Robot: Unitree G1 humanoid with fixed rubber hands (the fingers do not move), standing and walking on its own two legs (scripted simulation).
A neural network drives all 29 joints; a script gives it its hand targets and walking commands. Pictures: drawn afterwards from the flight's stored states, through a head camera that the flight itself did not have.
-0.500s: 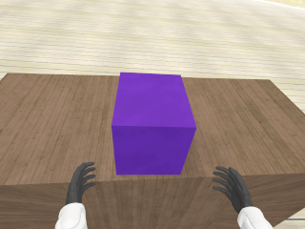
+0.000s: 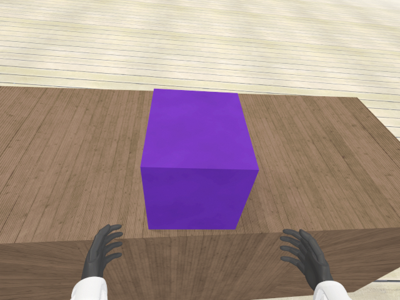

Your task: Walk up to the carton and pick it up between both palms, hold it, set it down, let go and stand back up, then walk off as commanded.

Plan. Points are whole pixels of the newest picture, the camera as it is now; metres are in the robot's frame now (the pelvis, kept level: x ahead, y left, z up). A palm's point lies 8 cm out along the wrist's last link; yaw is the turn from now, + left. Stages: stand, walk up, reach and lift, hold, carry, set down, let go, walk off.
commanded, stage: set down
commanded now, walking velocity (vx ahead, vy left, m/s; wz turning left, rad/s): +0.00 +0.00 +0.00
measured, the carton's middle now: (194, 159) +0.46 +0.02 +0.02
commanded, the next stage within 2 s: let go in 1.02 s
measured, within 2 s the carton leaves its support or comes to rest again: neither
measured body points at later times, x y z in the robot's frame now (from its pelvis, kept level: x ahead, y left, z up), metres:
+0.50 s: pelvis +0.01 +0.00 +0.00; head +0.01 +0.03 +0.45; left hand +0.19 +0.21 -0.06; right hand +0.20 -0.22 -0.03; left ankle +0.05 +0.11 -0.74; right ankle -0.02 -0.10 -0.74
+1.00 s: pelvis +0.02 -0.01 +0.00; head +0.03 +0.02 +0.45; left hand +0.19 +0.21 -0.09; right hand +0.18 -0.23 -0.07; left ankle +0.05 +0.11 -0.74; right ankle -0.02 -0.10 -0.74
